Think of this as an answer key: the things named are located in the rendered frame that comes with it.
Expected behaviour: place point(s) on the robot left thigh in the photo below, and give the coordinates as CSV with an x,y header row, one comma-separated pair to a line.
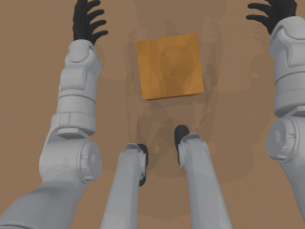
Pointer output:
x,y
121,210

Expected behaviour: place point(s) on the right robot upper arm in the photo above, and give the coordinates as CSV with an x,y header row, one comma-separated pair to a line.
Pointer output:
x,y
286,144

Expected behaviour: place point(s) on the left robot upper arm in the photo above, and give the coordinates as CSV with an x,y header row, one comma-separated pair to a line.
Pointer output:
x,y
67,166

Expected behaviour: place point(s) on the robot right shin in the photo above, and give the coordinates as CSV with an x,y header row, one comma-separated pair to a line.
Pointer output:
x,y
193,136

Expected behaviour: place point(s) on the carton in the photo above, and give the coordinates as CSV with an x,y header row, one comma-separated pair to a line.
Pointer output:
x,y
170,67

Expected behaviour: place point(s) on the robot right forearm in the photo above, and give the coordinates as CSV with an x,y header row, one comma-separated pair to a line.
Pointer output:
x,y
287,49

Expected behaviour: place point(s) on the right robot hand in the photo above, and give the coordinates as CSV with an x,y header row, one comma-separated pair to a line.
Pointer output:
x,y
278,10

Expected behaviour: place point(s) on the robot left forearm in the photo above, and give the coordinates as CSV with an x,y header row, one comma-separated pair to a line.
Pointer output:
x,y
74,118

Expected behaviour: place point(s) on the left robot hand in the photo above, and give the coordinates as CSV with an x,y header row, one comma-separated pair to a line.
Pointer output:
x,y
82,29

